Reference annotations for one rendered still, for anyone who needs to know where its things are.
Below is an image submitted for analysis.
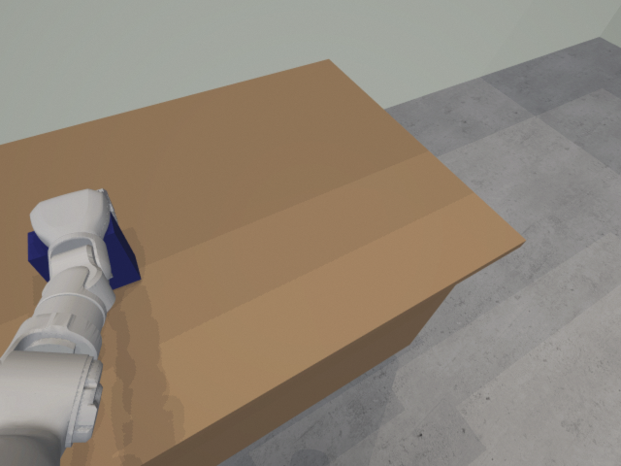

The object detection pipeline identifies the robot left hand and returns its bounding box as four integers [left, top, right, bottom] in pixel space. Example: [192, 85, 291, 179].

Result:
[30, 188, 118, 278]

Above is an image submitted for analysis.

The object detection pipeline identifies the sponge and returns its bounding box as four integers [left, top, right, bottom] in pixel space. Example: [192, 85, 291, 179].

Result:
[28, 212, 141, 290]

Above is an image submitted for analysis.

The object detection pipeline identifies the left robot forearm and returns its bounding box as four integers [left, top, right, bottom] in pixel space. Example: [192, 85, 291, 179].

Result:
[0, 232, 115, 367]

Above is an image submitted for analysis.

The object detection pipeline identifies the robot left upper arm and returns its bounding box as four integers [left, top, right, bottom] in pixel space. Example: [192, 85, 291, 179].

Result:
[0, 350, 103, 466]

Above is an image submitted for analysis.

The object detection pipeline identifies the table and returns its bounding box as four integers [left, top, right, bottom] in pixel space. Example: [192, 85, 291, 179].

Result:
[0, 59, 526, 466]

